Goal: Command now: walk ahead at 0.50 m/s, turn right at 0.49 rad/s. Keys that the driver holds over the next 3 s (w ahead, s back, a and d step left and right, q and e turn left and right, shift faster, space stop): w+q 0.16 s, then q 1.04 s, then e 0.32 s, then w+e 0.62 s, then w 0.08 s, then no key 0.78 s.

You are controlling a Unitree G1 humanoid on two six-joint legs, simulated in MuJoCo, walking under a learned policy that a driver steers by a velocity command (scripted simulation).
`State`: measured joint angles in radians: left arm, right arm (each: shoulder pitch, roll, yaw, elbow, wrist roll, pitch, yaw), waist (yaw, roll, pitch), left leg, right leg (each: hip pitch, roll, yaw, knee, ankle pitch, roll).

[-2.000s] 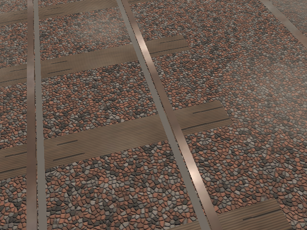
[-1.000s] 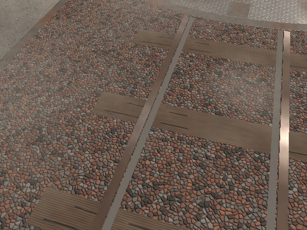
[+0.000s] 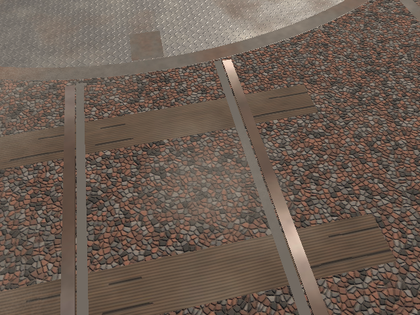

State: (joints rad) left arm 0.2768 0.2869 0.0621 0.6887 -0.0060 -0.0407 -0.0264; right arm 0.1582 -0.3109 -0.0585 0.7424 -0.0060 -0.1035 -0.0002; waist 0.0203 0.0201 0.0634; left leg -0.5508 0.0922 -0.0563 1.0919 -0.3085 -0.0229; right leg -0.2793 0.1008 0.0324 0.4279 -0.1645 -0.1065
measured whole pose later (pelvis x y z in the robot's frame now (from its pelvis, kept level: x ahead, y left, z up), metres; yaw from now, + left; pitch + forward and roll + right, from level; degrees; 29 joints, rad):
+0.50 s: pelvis +0.25 +0.05 -0.01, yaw +7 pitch +2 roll +0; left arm 0.19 0.31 0.04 0.70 0.01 -0.01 0.02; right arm 0.16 -0.29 -0.05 0.69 0.00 -0.03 0.02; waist -0.01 -0.01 0.07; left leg -0.41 -0.09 -0.04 0.46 -0.08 0.08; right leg -0.51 0.01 0.07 1.14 -0.47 0.05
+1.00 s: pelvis +0.33 +0.02 +0.00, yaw +25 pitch +2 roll +1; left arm 0.16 0.26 0.05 0.68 0.02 0.01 0.04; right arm 0.19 -0.35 -0.10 0.66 0.02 0.07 -0.02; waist 0.01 0.04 0.04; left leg -0.52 -0.03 -0.06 1.06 -0.40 -0.10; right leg -0.27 -0.04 -0.02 0.45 -0.21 0.00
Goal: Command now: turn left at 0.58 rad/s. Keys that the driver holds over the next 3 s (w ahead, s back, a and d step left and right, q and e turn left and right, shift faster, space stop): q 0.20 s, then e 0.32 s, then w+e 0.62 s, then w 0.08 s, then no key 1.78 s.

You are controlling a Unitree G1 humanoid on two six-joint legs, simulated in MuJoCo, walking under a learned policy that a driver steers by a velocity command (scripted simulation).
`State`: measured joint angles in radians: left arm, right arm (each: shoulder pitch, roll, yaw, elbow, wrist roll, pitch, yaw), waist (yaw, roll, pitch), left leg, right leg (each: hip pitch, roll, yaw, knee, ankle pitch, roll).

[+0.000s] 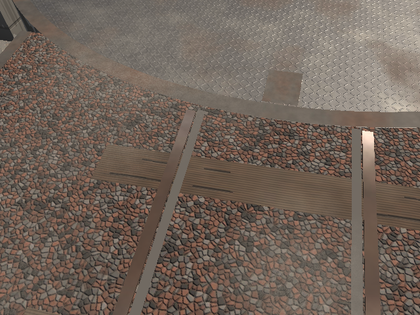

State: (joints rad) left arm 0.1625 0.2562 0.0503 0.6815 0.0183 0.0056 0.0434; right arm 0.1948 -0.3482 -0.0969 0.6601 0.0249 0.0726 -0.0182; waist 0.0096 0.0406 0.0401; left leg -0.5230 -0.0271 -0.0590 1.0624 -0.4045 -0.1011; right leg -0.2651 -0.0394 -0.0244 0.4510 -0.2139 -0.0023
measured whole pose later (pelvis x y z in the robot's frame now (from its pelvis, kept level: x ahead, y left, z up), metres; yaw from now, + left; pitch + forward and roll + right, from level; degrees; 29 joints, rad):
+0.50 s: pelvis +0.00 +0.05 -0.01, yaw +6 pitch +0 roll +0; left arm 0.22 0.29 0.06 0.78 -0.02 0.05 0.02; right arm 0.11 -0.21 -0.02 0.70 -0.02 0.02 -0.02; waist 0.03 -0.03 0.03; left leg -0.22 -0.04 0.05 0.48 -0.26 0.06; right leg -0.34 -0.06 0.01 0.77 -0.42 0.08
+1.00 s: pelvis +0.12 +0.00 +0.00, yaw -11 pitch +2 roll +2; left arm 0.46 0.26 0.05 0.79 -0.02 -0.04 0.03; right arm 0.02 -0.30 -0.08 0.71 0.01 -0.09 0.04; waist 0.07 0.04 0.03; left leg -0.61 0.02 -0.05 0.61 -0.01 -0.05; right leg 0.04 0.02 0.13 0.26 -0.33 -0.06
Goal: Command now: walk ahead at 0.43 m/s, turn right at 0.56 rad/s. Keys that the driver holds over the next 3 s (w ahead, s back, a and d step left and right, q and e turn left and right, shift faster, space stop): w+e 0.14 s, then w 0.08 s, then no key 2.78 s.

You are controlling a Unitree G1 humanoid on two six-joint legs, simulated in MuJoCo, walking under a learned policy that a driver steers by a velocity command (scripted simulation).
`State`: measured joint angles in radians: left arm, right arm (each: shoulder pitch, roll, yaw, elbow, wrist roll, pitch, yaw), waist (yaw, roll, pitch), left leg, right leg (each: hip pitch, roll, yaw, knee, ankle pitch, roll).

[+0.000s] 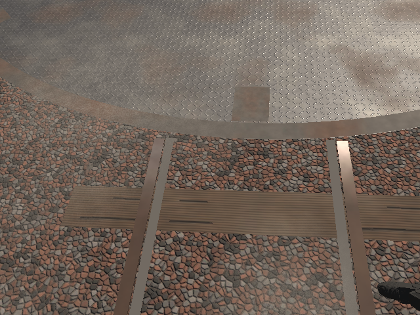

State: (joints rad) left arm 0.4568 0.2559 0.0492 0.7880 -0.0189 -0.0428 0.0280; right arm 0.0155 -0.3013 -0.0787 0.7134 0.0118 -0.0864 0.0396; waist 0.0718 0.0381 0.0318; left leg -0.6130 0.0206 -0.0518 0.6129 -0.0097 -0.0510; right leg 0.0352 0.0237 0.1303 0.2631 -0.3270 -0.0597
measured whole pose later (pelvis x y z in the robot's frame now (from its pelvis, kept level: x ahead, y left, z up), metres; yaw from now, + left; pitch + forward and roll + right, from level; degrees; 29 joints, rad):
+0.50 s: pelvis +0.25 +0.01 +0.00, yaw -11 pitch +1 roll +3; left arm 0.10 0.28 0.04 0.64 0.00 -0.03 -0.01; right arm 0.28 -0.29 -0.06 0.89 0.02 -0.07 0.01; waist -0.08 -0.03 0.05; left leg -0.10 -0.02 0.06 0.33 -0.24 0.00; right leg -0.52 -0.05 0.05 0.61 -0.08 0.00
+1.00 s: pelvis +0.34 -0.02 -0.01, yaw -11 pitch -1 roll -1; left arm 0.17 0.23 0.03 0.82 0.02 0.00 0.01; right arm 0.19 -0.25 -0.02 0.96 -0.01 -0.01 -0.02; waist 0.00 -0.01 0.02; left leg -0.20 0.03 -0.01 0.53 -0.32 -0.03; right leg -0.27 0.02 0.01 0.50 -0.21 -0.01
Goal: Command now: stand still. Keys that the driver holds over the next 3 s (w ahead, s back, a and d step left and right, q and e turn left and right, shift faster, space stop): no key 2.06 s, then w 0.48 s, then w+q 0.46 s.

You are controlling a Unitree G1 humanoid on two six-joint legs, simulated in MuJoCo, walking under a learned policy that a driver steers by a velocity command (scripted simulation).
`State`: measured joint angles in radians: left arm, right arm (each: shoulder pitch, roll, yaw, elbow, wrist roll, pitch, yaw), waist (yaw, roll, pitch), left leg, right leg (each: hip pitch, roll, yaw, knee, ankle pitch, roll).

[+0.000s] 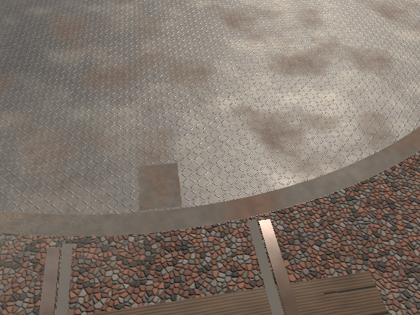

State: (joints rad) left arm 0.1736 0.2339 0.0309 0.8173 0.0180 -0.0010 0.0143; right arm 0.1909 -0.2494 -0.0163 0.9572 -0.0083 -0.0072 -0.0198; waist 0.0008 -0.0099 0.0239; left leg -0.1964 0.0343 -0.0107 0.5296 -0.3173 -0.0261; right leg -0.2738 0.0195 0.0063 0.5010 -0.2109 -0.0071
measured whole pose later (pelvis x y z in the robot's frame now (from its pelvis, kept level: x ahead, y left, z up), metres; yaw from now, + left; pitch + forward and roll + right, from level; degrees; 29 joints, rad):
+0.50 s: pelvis +0.02 +0.01 +0.00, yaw +0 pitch -2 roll +0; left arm 0.14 0.24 0.04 1.02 0.00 0.02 0.04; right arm 0.20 -0.24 -0.01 1.06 0.00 0.00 -0.03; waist -0.01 0.00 0.04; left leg -0.12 0.01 0.00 0.47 -0.32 0.00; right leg -0.22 -0.01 0.02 0.48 -0.23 0.02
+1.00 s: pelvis +0.01 +0.02 +0.00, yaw +0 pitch -1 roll +0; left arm 0.18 0.21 0.03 1.13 0.00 0.02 0.04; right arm 0.28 -0.21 0.01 1.09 -0.01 -0.01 -0.03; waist 0.00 0.00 0.04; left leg -0.14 0.00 0.01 0.47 -0.30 0.00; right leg -0.23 -0.02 0.03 0.47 -0.21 0.02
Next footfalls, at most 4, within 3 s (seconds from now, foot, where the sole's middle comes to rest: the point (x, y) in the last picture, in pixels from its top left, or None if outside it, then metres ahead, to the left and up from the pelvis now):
2.82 left None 0.48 0.11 -0.77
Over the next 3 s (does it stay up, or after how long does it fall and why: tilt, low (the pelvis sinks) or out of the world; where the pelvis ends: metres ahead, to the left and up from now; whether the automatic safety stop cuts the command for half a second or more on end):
stays up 0.40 0.04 0.00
